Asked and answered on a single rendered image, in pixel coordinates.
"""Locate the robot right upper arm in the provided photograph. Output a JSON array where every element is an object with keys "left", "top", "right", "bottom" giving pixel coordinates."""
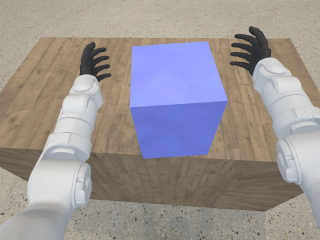
[{"left": 276, "top": 130, "right": 320, "bottom": 230}]

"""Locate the robot right forearm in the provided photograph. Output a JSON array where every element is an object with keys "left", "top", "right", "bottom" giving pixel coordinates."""
[{"left": 252, "top": 57, "right": 320, "bottom": 140}]

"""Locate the robot left upper arm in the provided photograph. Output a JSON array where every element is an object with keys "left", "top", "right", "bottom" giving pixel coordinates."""
[{"left": 0, "top": 158, "right": 92, "bottom": 240}]

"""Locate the pedestal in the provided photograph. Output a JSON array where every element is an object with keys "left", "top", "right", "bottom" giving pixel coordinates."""
[{"left": 0, "top": 37, "right": 320, "bottom": 212}]

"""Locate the robot right hand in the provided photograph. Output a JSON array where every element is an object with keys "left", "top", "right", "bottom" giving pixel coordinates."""
[{"left": 230, "top": 26, "right": 271, "bottom": 76}]

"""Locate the robot left forearm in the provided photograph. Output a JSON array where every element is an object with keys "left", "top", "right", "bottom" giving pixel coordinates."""
[{"left": 27, "top": 74, "right": 104, "bottom": 202}]

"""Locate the robot left hand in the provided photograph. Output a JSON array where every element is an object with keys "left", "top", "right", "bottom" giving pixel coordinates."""
[{"left": 79, "top": 42, "right": 111, "bottom": 82}]

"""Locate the carton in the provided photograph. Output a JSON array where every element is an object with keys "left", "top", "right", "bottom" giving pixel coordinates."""
[{"left": 130, "top": 41, "right": 228, "bottom": 159}]

